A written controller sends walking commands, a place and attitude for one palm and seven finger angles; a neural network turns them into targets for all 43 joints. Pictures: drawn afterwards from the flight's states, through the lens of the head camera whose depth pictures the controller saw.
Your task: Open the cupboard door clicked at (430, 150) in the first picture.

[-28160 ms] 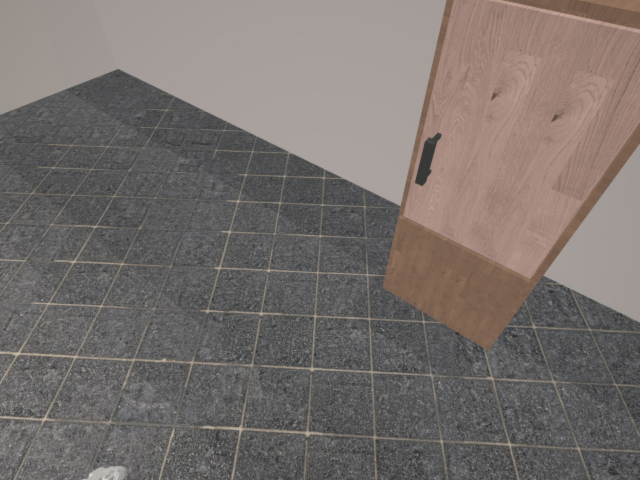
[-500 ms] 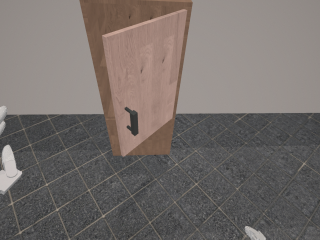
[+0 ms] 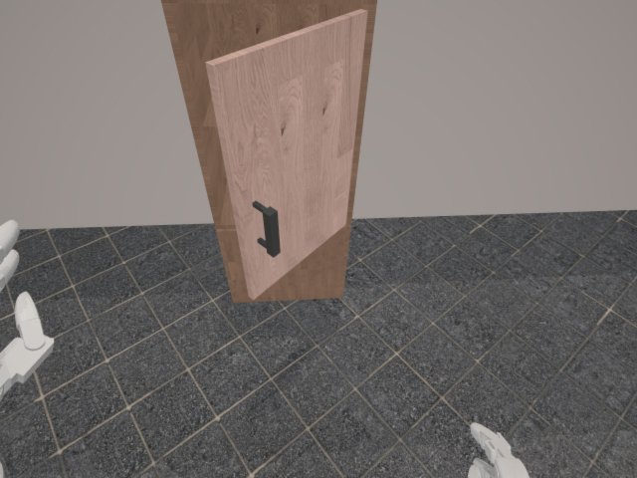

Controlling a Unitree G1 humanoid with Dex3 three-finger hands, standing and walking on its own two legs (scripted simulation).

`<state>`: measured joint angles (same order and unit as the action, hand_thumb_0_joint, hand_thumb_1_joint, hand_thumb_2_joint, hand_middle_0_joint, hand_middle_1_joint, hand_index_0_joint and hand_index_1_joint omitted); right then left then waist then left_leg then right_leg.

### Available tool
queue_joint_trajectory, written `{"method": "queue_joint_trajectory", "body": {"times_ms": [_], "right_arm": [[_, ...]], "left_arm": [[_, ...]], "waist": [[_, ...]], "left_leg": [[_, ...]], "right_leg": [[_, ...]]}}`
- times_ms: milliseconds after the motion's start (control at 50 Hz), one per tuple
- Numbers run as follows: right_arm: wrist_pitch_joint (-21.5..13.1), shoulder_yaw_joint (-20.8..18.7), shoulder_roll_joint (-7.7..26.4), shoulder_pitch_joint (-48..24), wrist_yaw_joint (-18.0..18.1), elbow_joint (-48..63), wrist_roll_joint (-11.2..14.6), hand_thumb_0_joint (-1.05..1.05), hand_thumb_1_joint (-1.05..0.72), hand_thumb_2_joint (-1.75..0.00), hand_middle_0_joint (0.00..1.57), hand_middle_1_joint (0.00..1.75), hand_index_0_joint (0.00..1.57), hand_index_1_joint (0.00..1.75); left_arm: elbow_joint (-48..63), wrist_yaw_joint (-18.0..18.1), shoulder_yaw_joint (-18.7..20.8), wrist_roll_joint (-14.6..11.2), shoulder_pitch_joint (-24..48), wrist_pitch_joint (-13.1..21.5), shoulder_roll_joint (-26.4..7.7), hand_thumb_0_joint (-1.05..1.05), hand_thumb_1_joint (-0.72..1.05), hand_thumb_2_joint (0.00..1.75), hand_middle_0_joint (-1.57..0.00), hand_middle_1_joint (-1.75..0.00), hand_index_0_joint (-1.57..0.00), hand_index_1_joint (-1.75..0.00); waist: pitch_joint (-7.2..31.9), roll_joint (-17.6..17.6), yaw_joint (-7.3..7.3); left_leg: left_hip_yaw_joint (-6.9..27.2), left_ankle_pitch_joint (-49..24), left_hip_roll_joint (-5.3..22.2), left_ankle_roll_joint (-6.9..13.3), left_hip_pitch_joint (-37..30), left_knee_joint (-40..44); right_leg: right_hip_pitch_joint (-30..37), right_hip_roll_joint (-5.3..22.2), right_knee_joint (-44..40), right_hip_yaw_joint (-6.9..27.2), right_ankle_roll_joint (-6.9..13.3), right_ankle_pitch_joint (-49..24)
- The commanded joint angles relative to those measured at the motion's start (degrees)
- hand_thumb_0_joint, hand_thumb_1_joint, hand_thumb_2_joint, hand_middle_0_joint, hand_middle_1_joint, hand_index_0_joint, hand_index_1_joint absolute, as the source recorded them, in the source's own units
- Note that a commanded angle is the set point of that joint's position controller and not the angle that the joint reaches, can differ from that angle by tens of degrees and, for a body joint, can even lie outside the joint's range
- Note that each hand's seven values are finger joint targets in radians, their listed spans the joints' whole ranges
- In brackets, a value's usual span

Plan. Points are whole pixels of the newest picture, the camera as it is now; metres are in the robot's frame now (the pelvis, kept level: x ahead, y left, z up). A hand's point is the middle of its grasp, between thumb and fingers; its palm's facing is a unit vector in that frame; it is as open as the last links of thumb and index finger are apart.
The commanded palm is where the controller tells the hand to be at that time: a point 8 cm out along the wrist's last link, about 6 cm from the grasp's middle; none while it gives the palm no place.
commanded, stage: stop stepping back and stand still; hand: left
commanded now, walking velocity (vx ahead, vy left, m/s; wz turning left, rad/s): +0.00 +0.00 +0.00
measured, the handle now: (265, 228) +0.62 +0.16 -0.10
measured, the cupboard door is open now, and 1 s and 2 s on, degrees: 45 45 45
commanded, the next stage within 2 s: let the arm hang, fingers relaxed in 0.40 s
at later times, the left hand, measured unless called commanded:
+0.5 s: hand (38, 352) +0.18 +0.27 +0.15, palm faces +0.40 -0.79 -0.46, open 7.4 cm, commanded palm none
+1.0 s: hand out of the picture -0.09 +0.18 -0.17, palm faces +0.05 -0.98 -0.17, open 7.2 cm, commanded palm none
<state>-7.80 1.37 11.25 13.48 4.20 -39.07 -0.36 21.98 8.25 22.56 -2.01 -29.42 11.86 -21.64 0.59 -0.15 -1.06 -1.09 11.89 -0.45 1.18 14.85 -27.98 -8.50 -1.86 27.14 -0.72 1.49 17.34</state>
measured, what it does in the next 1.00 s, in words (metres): stands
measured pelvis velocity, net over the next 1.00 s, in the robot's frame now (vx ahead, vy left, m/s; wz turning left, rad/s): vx -0.02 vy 0.01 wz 0.04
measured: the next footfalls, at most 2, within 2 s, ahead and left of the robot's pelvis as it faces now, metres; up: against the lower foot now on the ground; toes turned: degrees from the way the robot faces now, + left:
none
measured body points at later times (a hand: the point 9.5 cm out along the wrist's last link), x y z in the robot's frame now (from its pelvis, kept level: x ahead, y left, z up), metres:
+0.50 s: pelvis -0.01 +0.01 +0.01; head +0.00 +0.02 +0.46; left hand +0.16 +0.31 +0.18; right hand +0.15 -0.22 -0.08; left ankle +0.04 +0.11 -0.74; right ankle -0.03 -0.10 -0.74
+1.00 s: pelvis -0.02 +0.01 +0.00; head +0.00 +0.02 +0.45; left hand -0.09 +0.23 -0.16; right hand -0.03 -0.24 -0.15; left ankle +0.04 +0.11 -0.74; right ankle -0.03 -0.10 -0.74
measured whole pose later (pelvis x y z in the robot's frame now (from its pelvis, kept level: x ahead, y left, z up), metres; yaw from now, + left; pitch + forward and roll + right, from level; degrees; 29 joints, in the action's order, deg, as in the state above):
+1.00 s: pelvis -0.02 +0.01 +0.00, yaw +2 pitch -1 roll -1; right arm 1.8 0.5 10.8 16.3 1.3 -64.3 -0.9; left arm -66.3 0.6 -0.3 0.3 -20.1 -1.4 -10.8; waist -4.4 0.9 -0.6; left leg 0.9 7.5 -1.2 1.6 15.9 -24.5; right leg -8.8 -1.4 23.5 -2.8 1.4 13.7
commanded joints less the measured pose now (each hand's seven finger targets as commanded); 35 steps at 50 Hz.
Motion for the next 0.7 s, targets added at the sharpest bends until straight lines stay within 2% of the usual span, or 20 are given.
{"method": "queue_joint_trajectory", "body": {"times_ms": [0,60,80,140,220,240,320,400,460,480,500,520,560,600,620,680], "right_arm": [[-3.90,-2.65,7.64,-6.66,1.10,10.59,-0.23,0.00,-0.90,-0.90,0.20,0.30,0.20,0.30],[-3.69,-2.63,7.45,-6.87,0.86,11.03,-0.35,0.00,-0.90,-0.90,0.20,0.30,0.20,0.30],[-3.41,-2.69,7.41,-6.75,0.74,11.06,-0.38,0.00,-0.90,-0.90,0.20,0.30,0.20,0.30],[-2.79,-2.86,7.34,-6.93,0.60,11.28,-0.37,0.00,-0.90,-0.90,0.20,0.30,0.20,0.30],[-2.48,-3.09,7.66,-6.93,1.00,11.36,-0.34,0.00,-0.90,-0.90,0.20,0.30,0.20,0.30],[-2.54,-3.03,7.68,-7.00,1.07,11.58,-0.22,0.00,-0.90,-0.90,0.20,0.30,0.20,0.30],[-2.80,-3.10,7.98,-7.04,1.31,11.63,-0.21,0.00,-0.90,-0.90,0.20,0.30,0.20,0.30],[-2.92,-3.10,8.10,-6.71,1.26,11.71,-0.18,0.00,-0.90,-0.90,0.20,0.30,0.20,0.30],[-2.87,-3.01,8.02,-6.75,1.22,11.45,-0.24,0.00,-0.90,-0.90,0.20,0.30,0.20,0.30],[-4.18,-5.78,17.72,-9.99,-4.12,-3.40,1.05,0.00,-0.90,-0.90,0.20,0.30,0.20,0.30],[0.13,-5.85,15.15,-4.99,-4.27,-3.64,1.13,0.00,-0.90,-0.90,0.20,0.30,0.20,0.30],[1.33,-5.61,14.52,-4.08,-4.04,-3.84,0.49,0.00,-0.90,-0.90,0.20,0.30,0.20,0.30],[3.12,-4.54,14.86,-5.13,-4.00,-3.97,-0.09,0.00,-0.90,-0.90,0.20,0.30,0.20,0.30],[4.43,-4.24,15.07,-6.34,-4.23,-5.84,-0.67,0.00,-0.90,-0.90,0.20,0.30,0.20,0.30],[5.30,-3.96,14.67,-6.84,-4.40,-6.87,-0.79,0.00,-0.90,-0.90,0.20,0.30,0.20,0.30],[6.93,-2.79,12.18,-6.57,-4.31,-10.49,-1.35,0.00,-0.90,-0.90,0.20,0.30,0.20,0.30]], "left_arm": [[16.09,0.83,6.84,0.24,3.62,3.63,-12.04,0.00,0.90,0.90,-0.20,-0.30,-0.20,-0.30],[16.21,1.00,7.62,-0.04,0.33,3.33,-11.75,0.00,0.90,0.90,-0.20,-0.30,-0.20,-0.30],[15.37,1.05,7.98,-0.22,-0.86,3.17,-11.66,0.00,0.90,0.90,-0.20,-0.30,-0.20,-0.30],[14.63,1.01,7.36,-0.54,-1.18,2.98,-10.90,0.00,0.90,0.90,-0.20,-0.30,-0.20,-0.30],[14.58,1.16,7.65,-0.46,1.03,2.91,-11.85,0.00,0.90,0.90,-0.20,-0.30,-0.20,-0.30],[14.45,1.10,6.76,-0.45,1.33,2.89,-11.04,0.00,0.90,0.90,-0.20,-0.30,-0.20,-0.30],[16.07,1.17,6.85,-0.30,1.30,2.80,-11.77,0.00,0.90,0.90,-0.20,-0.30,-0.20,-0.30],[16.36,1.28,6.99,-0.45,-0.86,2.80,-11.56,0.00,0.90,0.90,-0.20,-0.30,-0.20,-0.30],[15.08,1.32,7.41,-0.58,-1.94,2.77,-11.62,0.00,0.90,0.90,-0.20,-0.30,-0.20,-0.30],[-30.70,-6.86,-16.66,4.16,3.67,-5.48,-0.76,0.00,0.90,0.90,-0.20,-0.30,-0.20,-0.30],[-32.55,-8.00,-14.97,3.75,3.80,-9.92,-0.91,0.00,0.90,0.90,-0.20,-0.30,-0.20,-0.30],[-34.19,-8.07,-16.06,3.94,5.46,-10.35,-0.14,0.00,0.90,0.90,-0.20,-0.30,-0.20,-0.30],[-39.84,-8.07,-16.57,4.04,8.25,-10.52,-1.71,0.00,0.90,0.90,-0.20,-0.30,-0.20,-0.30],[-47.25,-8.14,-17.17,4.09,12.47,-10.58,-3.31,0.00,0.90,0.90,-0.20,-0.30,-0.20,-0.30],[-51.20,-8.05,-17.80,3.99,14.31,-10.87,-3.68,0.00,0.90,0.90,-0.20,-0.30,-0.20,-0.30],[-62.21,-7.60,-19.66,3.52,16.82,-11.53,-2.62,0.00,0.90,0.90,-0.20,-0.30,-0.20,-0.30]], "waist": [[4.84,-4.68,0.73],[4.07,-3.67,0.91],[3.81,-2.80,1.00],[2.67,-3.63,1.46],[2.80,-4.49,1.53],[2.43,-4.30,1.49],[4.33,-5.23,1.27],[5.10,-4.52,1.02],[4.16,-4.17,1.02],[-0.74,-5.02,3.08],[4.41,-4.29,2.26],[6.55,-0.27,1.81],[5.71,6.08,1.08],[3.13,10.74,1.08],[0.56,9.11,1.39],[-1.47,0.71,1.61]], "left_leg": [[7.22,-9.69,7.30,1.58,-4.39,8.86],[5.60,-3.99,5.40,0.73,-1.86,8.07],[5.01,-4.00,4.72,0.42,-1.94,7.15],[4.19,-2.70,3.81,-0.32,-2.89,6.04],[4.50,-2.09,3.95,-0.43,-3.86,7.69],[4.64,-1.92,4.05,-0.41,-3.99,8.12],[5.35,-3.40,4.39,-0.30,-4.42,9.61],[5.23,-6.41,4.58,-0.30,-4.61,9.36],[5.13,-4.85,4.37,-0.47,-3.73,9.26],[7.86,-17.12,6.52,0.42,3.02,-0.13],[6.58,-20.55,7.04,-0.07,-1.81,0.11],[8.27,-21.29,7.99,1.03,-1.91,-0.45],[10.72,-14.58,8.05,2.70,1.42,1.33],[10.35,-8.53,6.38,2.26,2.24,1.89],[9.84,-5.40,5.61,1.76,2.13,2.53],[9.12,-3.01,4.84,1.17,0.80,5.73]], "right_leg": [[-1.06,2.05,-3.75,2.32,-2.12,-9.01],[-0.46,3.02,-7.22,4.06,-1.49,-8.53],[-0.92,3.45,-8.40,4.70,-1.21,-8.82],[-3.57,4.10,-10.88,5.84,-0.70,-7.24],[-4.10,3.15,-11.13,4.24,-1.14,-5.73],[-4.10,2.87,-11.10,3.96,-1.27,-5.38],[-1.91,2.33,-9.79,2.35,-1.61,-7.04],[-0.90,2.16,-9.10,1.81,-1.84,-8.91],[-1.40,2.55,-10.04,2.21,-1.65,-7.91],[-7.92,6.59,-0.68,-0.11,0.19,-13.61],[-7.80,6.59,-1.28,2.35,0.30,-10.36],[-7.53,5.46,0.05,2.02,0.63,-7.23],[-5.02,5.08,0.11,2.83,1.11,-4.07],[-5.97,6.77,-2.48,5.05,1.98,-3.01],[-8.13,7.62,-4.25,6.00,2.56,0.14],[-7.59,7.53,-5.94,7.06,2.40,0.94]]}}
